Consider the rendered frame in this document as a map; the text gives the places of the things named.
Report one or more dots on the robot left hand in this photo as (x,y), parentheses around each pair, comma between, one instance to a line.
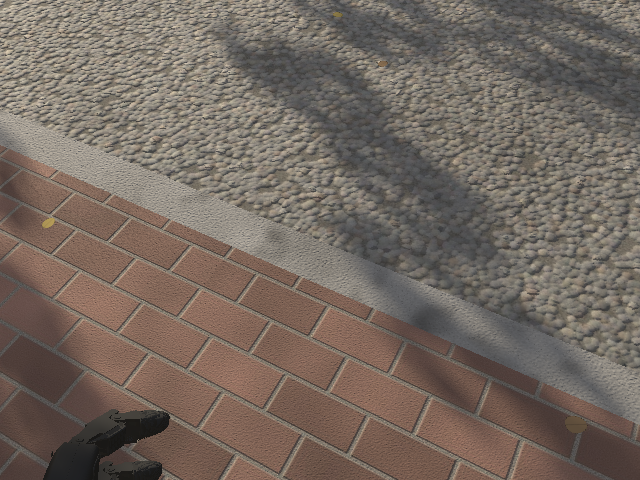
(79,458)

